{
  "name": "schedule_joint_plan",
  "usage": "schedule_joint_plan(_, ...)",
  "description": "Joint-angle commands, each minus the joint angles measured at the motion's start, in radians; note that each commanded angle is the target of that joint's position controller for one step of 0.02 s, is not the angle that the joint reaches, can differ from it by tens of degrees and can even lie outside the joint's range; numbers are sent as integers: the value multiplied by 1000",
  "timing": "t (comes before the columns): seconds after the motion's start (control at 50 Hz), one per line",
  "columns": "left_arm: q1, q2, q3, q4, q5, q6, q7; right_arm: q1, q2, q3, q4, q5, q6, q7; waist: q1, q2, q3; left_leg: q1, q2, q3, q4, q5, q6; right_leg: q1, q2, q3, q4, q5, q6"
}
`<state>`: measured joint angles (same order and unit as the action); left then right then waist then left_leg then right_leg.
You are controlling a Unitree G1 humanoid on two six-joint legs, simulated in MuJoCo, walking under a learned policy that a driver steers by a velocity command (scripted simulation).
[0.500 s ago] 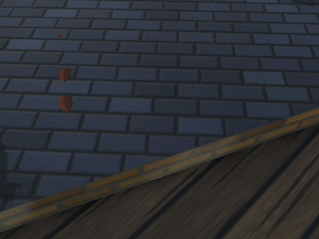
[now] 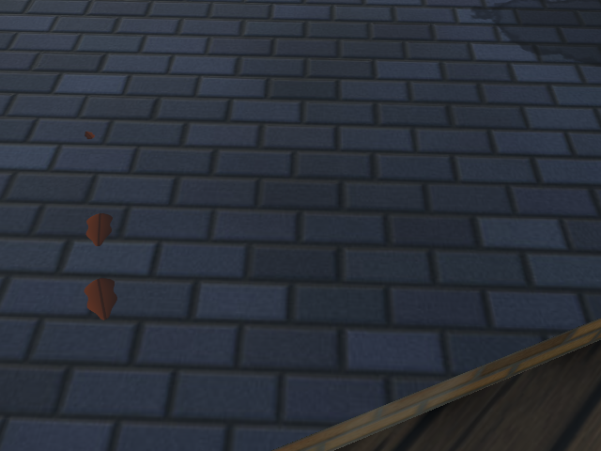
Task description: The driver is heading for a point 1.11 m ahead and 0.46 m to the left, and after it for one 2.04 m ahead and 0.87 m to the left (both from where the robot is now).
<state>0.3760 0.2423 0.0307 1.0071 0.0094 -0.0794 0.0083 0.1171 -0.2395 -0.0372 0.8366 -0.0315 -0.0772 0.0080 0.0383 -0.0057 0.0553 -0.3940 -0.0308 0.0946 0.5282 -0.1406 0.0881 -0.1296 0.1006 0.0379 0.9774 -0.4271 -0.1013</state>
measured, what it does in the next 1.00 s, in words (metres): climbs, turning left: right foot, then left foot 0.16 m higher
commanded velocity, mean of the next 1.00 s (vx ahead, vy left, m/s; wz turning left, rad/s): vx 0.50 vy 0.00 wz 0.43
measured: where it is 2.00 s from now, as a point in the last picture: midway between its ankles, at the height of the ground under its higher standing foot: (118, 241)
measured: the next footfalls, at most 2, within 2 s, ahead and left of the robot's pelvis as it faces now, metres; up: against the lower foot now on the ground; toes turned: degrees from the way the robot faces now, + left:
right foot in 0.40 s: +0.31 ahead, -0.10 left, +0.00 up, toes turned +9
left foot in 0.92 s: +0.51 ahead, +0.22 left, +0.16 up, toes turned +30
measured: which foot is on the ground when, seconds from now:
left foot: down 0.00-0.40, up 0.42-0.90, down 0.92-1.00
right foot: up 0.00-0.38, down 0.40-0.94, up 0.96-1.00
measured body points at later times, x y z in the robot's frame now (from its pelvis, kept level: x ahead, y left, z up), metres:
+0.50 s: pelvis +0.21 -0.02 +0.01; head +0.23 -0.03 +0.46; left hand +0.29 +0.24 -0.10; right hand +0.32 -0.27 -0.13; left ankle +0.12 +0.07 -0.63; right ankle +0.27 -0.10 -0.73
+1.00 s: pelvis +0.43 +0.13 +0.06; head +0.46 +0.14 +0.51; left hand +0.31 +0.36 -0.07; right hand +0.72 +0.07 -0.03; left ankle +0.47 +0.21 -0.57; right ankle +0.34 -0.09 -0.54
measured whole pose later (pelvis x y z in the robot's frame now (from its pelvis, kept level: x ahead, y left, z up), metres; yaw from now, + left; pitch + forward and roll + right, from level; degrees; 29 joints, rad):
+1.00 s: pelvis +0.43 +0.13 +0.06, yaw +31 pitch +3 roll +1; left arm 0.40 0.21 0.05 0.84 0.02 -0.07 -0.03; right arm 0.06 -0.19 -0.01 0.61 -0.01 0.04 0.02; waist 0.04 0.02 0.00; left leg -0.80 -0.10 0.13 1.24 -0.50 0.16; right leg -0.31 -0.12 -0.01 1.26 -0.11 0.00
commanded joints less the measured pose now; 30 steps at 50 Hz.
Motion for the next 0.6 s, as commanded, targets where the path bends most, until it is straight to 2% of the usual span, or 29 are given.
schedule_joint_plan(0.02, -14, 99, 15, -69, 11, -14, -9, 131, -94, -30, 14, 18, 2, 8, -43, 21, -60, 337, 325, -462, -316, -52, 172, -407, -115, 49, 247, 101, -3)
schedule_joint_plan(0.04, -39, 88, 14, -78, 24, -6, -15, 137, -71, -20, 31, 18, -2, 5, -28, 37, -21, 272, 284, -397, -339, 48, 151, -386, -138, 33, 206, 127, 10)
schedule_joint_plan(0.06, -31, 71, 9, -80, 37, 4, -22, 150, -55, -12, 52, 20, -6, 1, -9, 54, -26, 234, 252, -343, -351, 135, 137, -345, -152, 18, 178, 145, 26)
schedule_joint_plan(0.1, -34, 50, 2, -87, 44, 12, -30, 198, -85, -18, 79, 27, -19, 0, 2, 63, -48, 222, 227, -291, -349, 288, 149, -332, -158, -13, 134, 160, 58)
schedule_joint_plan(0.12, -50, 45, -1, -94, 44, 14, -33, 212, -102, -22, 87, 30, -22, -1, 5, 61, -49, 214, 218, -274, -353, 301, 157, -343, -165, -23, 96, 168, 75)
schedule_joint_plan(0.16, -134, 39, -9, -132, 39, 18, -34, 224, -126, -29, 87, 26, -19, -3, -6, 63, -28, 186, 200, -252, -362, 295, 161, -366, -171, -49, -18, 191, 108)
schedule_joint_plan(0.22, -272, 33, -20, -183, 30, 19, -27, 251, -132, -35, 84, 23, -9, -1, -47, 79, -12, 175, 166, -245, -353, 251, 138, -355, -155, -71, -219, 264, 135)
schedule_joint_plan(0.26, -314, 38, -22, -201, 22, 17, -19, 269, -144, -42, 81, 18, -7, -1, -65, 95, -31, 195, 158, -252, -317, 305, 125, -320, -130, -78, -302, 295, 141)
schedule_joint_plan(0.28, -322, 36, -23, -209, 14, 17, -12, 258, -150, -46, 67, 15, -6, 0, -67, 99, -49, 211, 161, -260, -278, 402, 118, -300, -112, -87, -323, 292, 142)
schedule_joint_plan(0.32, -268, 30, -27, -207, 6, 14, 5, 263, -132, -49, 61, 7, 0, -2, -57, 135, -104, 206, 178, -286, -211, 413, 120, -210, -96, -82, -324, 256, 131)
schedule_joint_plan(0.34, -236, 44, -20, -203, 6, 8, 10, 241, -135, -51, 52, 9, 2, -5, -35, 125, -106, 194, 178, -313, -172, 407, 113, -163, -89, -70, -365, 240, 124)
schedule_joint_plan(0.36, -150, 47, -13, -185, 10, -1, 17, 203, -140, -55, 36, 18, 5, -7, 18, 102, -121, 178, 163, -321, -74, 483, 103, -69, -69, -83, -451, 259, 113)
schedule_joint_plan(0.38, -52, 84, 3, -162, 18, -14, 26, 179, -134, -56, 22, 31, 3, -7, 67, 35, -159, 143, 112, -297, 94, 465, 74, 58, -94, -63, -565, 296, 100)
schedule_joint_plan(0.4, 46, 171, 27, -162, 50, -27, 37, 156, -61, -37, -19, 52, -4, -8, 103, -106, -230, -1, 24, -225, 381, 221, 22, 222, -319, 166, -676, 257, 51)
schedule_joint_plan(0.42, 30, 249, 40, -174, 49, -13, 38, 245, 35, -14, -51, 56, 2, -14, 16, -266, -236, -254, -80, -131, 577, -387, -1, 321, -546, 462, -716, 475, -28)
schedule_joint_plan(0.44, -13, 207, 46, -184, 40, 2, 30, 314, -39, -29, -19, 25, 30, -22, -20, -154, -244, -290, 1, -138, 766, -411, 2, 222, -579, 533, -692, 203, -124)
schedule_joint_plan(0.46, -77, 104, 25, -209, 28, 4, 17, 271, -68, -38, -8, -2, 43, -15, -23, -40, -140, -343, 46, -150, 860, -334, -1, 126, -507, 452, -728, -66, -123)
schedule_joint_plan(0.48, -112, 70, 15, -209, 21, 3, 9, 213, -51, -39, -32, -13, 47, -4, -28, -58, -54, -384, 62, -135, 914, -287, -9, 29, -454, 347, -771, -113, -99)
schedule_joint_plan(0.5, -113, 62, 11, -203, 22, -2, 7, 182, -30, -39, -53, -18, 55, 7, -36, -109, -13, -424, 71, -118, 995, -245, -23, -15, -404, 257, -788, -65, -66)
schedule_joint_plan(0.52, -85, 52, 10, -185, 22, -10, 11, 171, -18, -37, -69, -23, 63, 15, -43, -115, -4, -449, 79, -124, 1049, -190, -31, -45, -381, 189, -786, 2, -54)
schedule_joint_plan(0.54, -49, 43, 11, -163, 25, -15, 10, 154, -1, -34, -84, -18, 71, 17, -44, -97, -10, -478, 74, -120, 1115, -154, -36, -57, -371, 141, -775, 60, -50)
schedule_joint_plan(0.56, -15, 42, 13, -147, 28, -21, 8, 127, 11, -32, -107, -12, 76, 15, -43, -72, -19, -527, 69, -125, 1175, -139, -39, -50, -375, 118, -764, 97, -54)
schedule_joint_plan(0.58, 64, 48, 17, -118, 35, -28, 4, 66, 61, -19, -136, 0, 87, -6, -8, -114, -41, -659, 30, -85, 1471, -214, -25, 1, -422, 141, -765, 129, -97)
schedule_joint_plan(0.6, 91, 46, 15, -100, 31, -32, -1, 13, 76, -8, -182, 4, 91, -24, -18, -83, -33, -781, 46, -138, 1552, -252, -11, 30, -444, 142, -774, 60, -97)
Keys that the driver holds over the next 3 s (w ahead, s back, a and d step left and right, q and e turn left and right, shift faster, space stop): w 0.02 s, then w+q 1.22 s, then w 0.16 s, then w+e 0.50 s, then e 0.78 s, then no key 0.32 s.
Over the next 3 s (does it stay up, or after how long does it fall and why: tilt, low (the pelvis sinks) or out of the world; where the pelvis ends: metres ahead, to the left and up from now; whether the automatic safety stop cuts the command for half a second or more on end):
stays up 0.99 0.55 0.17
